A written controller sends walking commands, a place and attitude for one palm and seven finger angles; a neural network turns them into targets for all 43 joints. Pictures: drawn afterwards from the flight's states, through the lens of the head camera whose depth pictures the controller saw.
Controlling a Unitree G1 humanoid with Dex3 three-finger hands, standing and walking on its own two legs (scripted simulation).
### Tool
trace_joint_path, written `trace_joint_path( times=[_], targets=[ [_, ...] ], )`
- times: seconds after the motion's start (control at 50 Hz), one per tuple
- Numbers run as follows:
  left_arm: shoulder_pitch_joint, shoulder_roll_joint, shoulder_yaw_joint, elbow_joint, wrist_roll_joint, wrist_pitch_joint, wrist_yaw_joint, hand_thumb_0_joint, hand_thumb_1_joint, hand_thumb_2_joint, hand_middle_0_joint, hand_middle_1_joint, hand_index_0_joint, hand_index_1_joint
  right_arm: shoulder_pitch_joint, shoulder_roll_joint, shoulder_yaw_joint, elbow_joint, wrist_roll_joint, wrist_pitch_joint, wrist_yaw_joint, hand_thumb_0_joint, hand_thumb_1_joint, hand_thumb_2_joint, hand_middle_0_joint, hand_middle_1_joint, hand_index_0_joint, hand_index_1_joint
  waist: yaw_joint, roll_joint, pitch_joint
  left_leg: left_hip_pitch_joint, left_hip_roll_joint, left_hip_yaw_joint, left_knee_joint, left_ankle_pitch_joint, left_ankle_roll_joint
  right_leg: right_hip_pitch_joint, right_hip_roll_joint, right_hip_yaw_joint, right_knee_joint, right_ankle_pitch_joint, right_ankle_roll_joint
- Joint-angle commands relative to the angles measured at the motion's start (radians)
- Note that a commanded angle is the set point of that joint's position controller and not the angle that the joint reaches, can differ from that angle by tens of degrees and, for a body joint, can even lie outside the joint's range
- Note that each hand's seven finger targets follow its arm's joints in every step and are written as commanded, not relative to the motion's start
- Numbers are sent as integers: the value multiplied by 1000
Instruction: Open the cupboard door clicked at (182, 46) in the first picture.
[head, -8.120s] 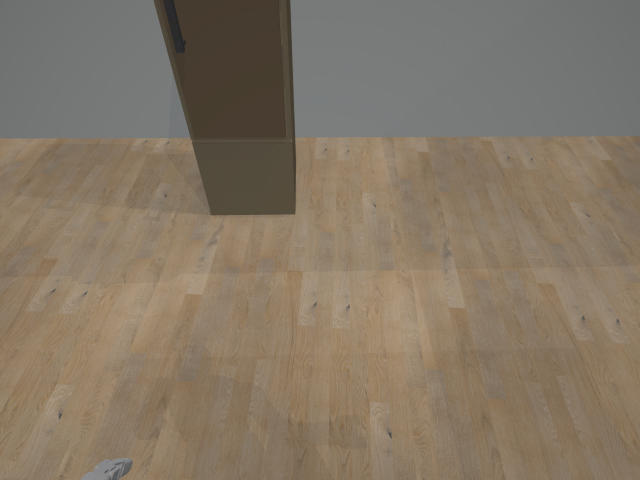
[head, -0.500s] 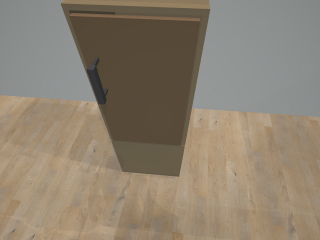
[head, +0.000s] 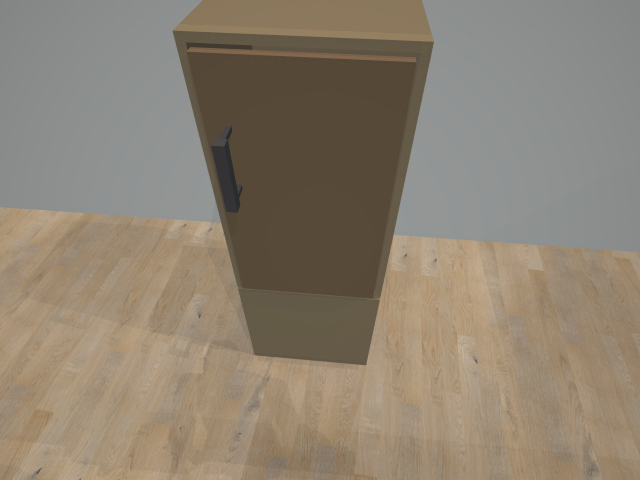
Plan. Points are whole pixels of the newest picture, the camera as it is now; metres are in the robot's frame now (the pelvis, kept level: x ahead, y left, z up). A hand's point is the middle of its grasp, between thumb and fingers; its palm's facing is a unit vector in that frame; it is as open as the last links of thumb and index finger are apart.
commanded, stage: come to a stop and stand still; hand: left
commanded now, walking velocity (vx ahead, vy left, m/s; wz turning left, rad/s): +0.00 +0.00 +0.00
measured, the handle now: (230, 170) +0.59 +0.20 +0.06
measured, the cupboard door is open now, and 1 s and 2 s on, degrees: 0 0 0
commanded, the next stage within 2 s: look again from close up in 0.18 s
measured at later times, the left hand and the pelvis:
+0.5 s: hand out of the picture +0.00 +0.16 -0.17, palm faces +0.01 -0.99 -0.17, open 7.3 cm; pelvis +0.01 +0.00 +0.00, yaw -1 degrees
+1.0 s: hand out of the picture +0.09 +0.18 -0.14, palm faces +0.16 -0.96 -0.23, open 7.2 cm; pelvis +0.03 -0.01 +0.00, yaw -1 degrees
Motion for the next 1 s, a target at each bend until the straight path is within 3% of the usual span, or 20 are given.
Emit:
trace_joint_path(
  times=[0.0, 0.4, 0.66, 0.88, 0.9, 0.92, 0.94, 0.96, 0.98],
  targets=[
    [38, 92, 20, -37, 7, -19, -2, 0, 900, 900, -200, -300, -200, -300, 31, -113, -17, -41, -4, -29, -2, 0, -900, -900, 200, 300, 200, 300, 8, 25, 61, -148, 118, -163, -234, -142, 27, 33, -39, 67, -80, -21, -35],
    [91, 59, 15, 28, 5, -34, 0, 0, 900, 900, -200, -300, -200, -300, 71, -63, -6, 51, 5, -40, -10, 0, -900, -900, 200, 300, 200, 300, 4, -25, 58, -70, 100, -103, -168, 29, 20, 9, -64, 99, -109, 52, -37],
    [93, 62, 19, 38, 5, -39, 3, 0, 900, 900, -200, -300, -200, -300, 64, -50, -7, 79, 6, -43, -15, 0, -900, -900, 200, 300, 200, 300, 6, -22, 26, -19, 102, -79, -132, 140, 15, 44, -72, 102, -100, 182, -43],
    [80, 62, 20, 39, 4, -37, 4, 0, 900, 900, -200, -300, -200, -300, 60, -55, -5, 95, 5, -42, -19, 0, -900, -900, 200, 300, 200, 300, 7, -19, 37, -1, 111, -78, -144, 179, 11, 54, -67, 93, -101, 209, -42],
    [155, 98, 22, 83, 10, -44, 45, 0, 900, 900, -200, -300, -200, -300, -50, -101, -16, 18, 17, -42, -12, 0, -900, -900, 200, 300, 200, 300, 44, -52, 80, -66, 119, -40, 69, 244, -26, 23, -129, 159, -105, 589, -24],
    [-602, 304, 113, -1501, -211, -265, 30, 0, 877, 890, -202, -315, -202, -315, -15, -266, -28, -328, 65, -203, -53, 0, -900, -900, 200, 300, 200, 300, -88, 181, -436, 188, 10, -75, -77, 365, -2, 154, -24, 72, -19, 441, -42],
    [-174, 233, 124, -1228, -120, -196, 72, 0, 853, 880, -203, -330, -203, -330, -111, -161, -2, -267, 53, -290, -86, 0, -900, -900, 200, 300, 200, 300, 12, 304, -400, 233, 38, -55, -84, 541, 7, 105, 24, 50, 22, 241, -58],
    [-142, 163, 95, -1130, -141, -142, 122, 0, 830, 870, -205, -345, -205, -345, -94, -162, -23, -202, 59, -317, -87, 0, -900, -900, 200, 300, 200, 300, -25, 249, -298, 139, 45, -60, -78, 440, -28, 27, 26, -7, 28, 109, -41],
    [154, -74, -37, -923, -146, -38, 107, 0, 807, 860, -207, -360, -207, -360, -56, -124, -29, -205, 73, -317, -72, 0, -900, -900, 200, 300, 200, 300, -29, 127, -161, 59, 52, -80, -87, 378, -17, -44, 26, -25, 5, 72, -27]
  ],
)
